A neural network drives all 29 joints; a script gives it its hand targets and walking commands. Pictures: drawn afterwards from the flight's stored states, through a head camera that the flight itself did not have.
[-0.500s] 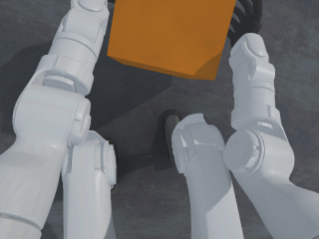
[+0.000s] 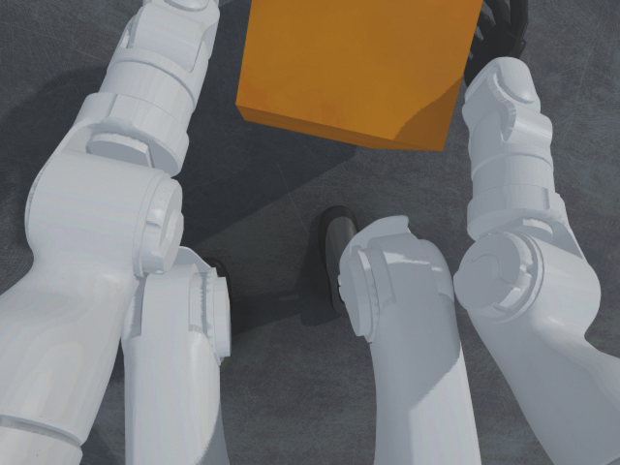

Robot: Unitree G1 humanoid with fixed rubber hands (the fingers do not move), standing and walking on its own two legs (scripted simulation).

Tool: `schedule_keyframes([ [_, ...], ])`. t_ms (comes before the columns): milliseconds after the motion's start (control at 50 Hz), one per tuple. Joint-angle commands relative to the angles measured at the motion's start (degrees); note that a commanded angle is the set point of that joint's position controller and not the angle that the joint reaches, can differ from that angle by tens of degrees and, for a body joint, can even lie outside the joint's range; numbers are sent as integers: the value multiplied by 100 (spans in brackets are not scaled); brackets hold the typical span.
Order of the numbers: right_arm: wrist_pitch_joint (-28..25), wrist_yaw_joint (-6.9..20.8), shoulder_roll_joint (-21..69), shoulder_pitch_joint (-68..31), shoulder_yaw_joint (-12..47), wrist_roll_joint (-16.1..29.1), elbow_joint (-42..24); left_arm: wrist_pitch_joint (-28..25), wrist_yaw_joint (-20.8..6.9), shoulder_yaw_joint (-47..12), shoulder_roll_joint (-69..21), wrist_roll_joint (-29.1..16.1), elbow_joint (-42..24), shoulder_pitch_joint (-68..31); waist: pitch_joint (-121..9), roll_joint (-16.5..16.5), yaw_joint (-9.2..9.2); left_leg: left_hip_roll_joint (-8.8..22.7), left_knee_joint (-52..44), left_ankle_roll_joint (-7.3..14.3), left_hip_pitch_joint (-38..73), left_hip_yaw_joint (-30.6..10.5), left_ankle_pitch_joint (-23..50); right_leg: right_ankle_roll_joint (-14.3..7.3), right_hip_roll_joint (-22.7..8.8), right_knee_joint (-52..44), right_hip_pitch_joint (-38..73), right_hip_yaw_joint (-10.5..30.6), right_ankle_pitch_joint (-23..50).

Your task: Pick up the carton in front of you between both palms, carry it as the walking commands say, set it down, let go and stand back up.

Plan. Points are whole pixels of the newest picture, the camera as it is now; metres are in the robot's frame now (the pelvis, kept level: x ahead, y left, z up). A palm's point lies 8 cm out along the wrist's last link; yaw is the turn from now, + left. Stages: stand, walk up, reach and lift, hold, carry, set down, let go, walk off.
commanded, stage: set down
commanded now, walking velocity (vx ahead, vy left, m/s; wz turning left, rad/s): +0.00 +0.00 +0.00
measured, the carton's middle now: (339, 51) +0.51 -0.11 -0.25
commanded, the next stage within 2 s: let go in 1.64 s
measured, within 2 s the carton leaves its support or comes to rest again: neither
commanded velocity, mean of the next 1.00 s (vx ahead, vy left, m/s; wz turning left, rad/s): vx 0.00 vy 0.00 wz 0.00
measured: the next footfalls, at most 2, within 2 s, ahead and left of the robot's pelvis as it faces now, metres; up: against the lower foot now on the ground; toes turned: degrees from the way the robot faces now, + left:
none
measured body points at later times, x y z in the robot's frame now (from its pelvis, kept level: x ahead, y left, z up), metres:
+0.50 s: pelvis +0.00 -0.01 +0.00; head +0.37 +0.03 +0.24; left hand +0.58 +0.08 -0.21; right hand +0.46 -0.27 -0.18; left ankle +0.08 +0.10 -0.35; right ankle +0.15 -0.14 -0.35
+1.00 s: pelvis -0.01 -0.02 +0.06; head +0.34 -0.03 +0.34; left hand +0.61 +0.08 -0.07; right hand +0.46 -0.28 -0.07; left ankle +0.08 +0.10 -0.35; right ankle +0.15 -0.14 -0.35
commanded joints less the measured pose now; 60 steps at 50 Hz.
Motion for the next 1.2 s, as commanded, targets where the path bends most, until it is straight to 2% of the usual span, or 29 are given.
schedule_keyframes([
  [0,74,975,3518,-2114,1235,194,65,-357,-746,-447,-3226,-144,-667,-1934,-4498,1319,157,3,-1508,68,2263,-258,1794,-209,349,-141,2195,-612,1383],
  [140,33,962,3154,-1989,1097,153,212,-329,-732,-283,-2873,100,-459,-1686,-4125,1218,267,57,-1485,91,2167,-304,1736,-203,360,-94,2062,-583,1216],
  [260,-103,792,2672,-1669,845,187,356,-393,-623,-341,-2179,104,-556,-1826,-4180,1174,180,164,-1475,17,2325,-333,1763,-97,282,-58,2305,-622,1287],
  [320,-320,439,1397,-1049,497,247,472,-476,-338,-315,-748,-46,-618,-1845,-4408,1186,49,307,-1466,-74,2542,-384,1837,-17,160,-43,2613,-661,1391],
  [360,-567,45,-41,-633,313,402,534,-560,23,-320,660,-140,-617,-1784,-4502,1210,5,416,-1453,-151,2741,-441,1928,-7,80,-68,2745,-690,1470],
  [380,-685,-121,-502,-598,325,533,513,-590,151,-446,1047,-241,-606,-1840,-4585,1230,-33,454,-1447,-161,2818,-481,1953,-8,58,-80,2810,-703,1520],
  [420,-854,-308,-845,-627,490,804,547,-601,212,-710,1236,-571,-464,-1947,-4657,1330,-169,492,-1418,-192,2888,-517,1886,-45,21,-110,2865,-701,1644],
  [520,-1045,-370,-911,-845,1132,1377,432,-672,4,-1422,1038,-1456,-738,-2321,-5020,1700,-527,616,-1292,-241,3079,-581,2020,-184,-97,-187,2914,-692,2099],
  [620,-983,-500,-999,-662,1398,1619,-11,-588,-91,-1530,1167,-1650,-1000,-2325,-5830,1920,-749,623,-1236,-303,3401,-391,1958,-232,-81,-346,3508,-707,2392],
  [700,-823,-707,-1049,-332,1469,1654,-680,-448,11,-1262,1434,-1416,-1165,-2149,-6805,1886,-664,480,-1377,-281,3724,-65,1620,-231,32,-595,4403,-766,2447],
  [760,-636,-891,-1038,-73,1572,1618,-1358,-308,79,-942,1601,-1220,-1367,-1997,-7435,1682,-567,328,-1594,-211,3973,151,1327,-210,166,-883,5051,-873,2344],
  [860,-288,-1049,-659,-3,1815,1584,-1862,-128,-1,-456,1820,-1149,-1146,-1664,-6766,1121,-337,230,-2063,-68,3508,242,771,-128,272,-1389,5065,-896,1790],
  [940,-135,-1036,-397,43,1960,1541,-2060,-144,-168,-270,1893,-1137,-998,-1510,-6554,868,-252,208,-2407,6,3281,244,728,-89,301,-1737,5236,-815,1736],
  [1040,-8,-1010,-271,283,1878,1392,-2201,-142,-359,-162,1845,-1049,-923,-1376,-6728,942,-342,164,-2890,-28,3459,250,832,-72,304,-2194,5452,-769,1779],
  [1180,123,-936,-256,725,1628,1171,-2581,-22,-480,-63,1709,-785,-1317,-1244,-7305,1391,-475,86,-3533,-145,4439,259,1337,-92,326,-2851,5680,-855,2136],
])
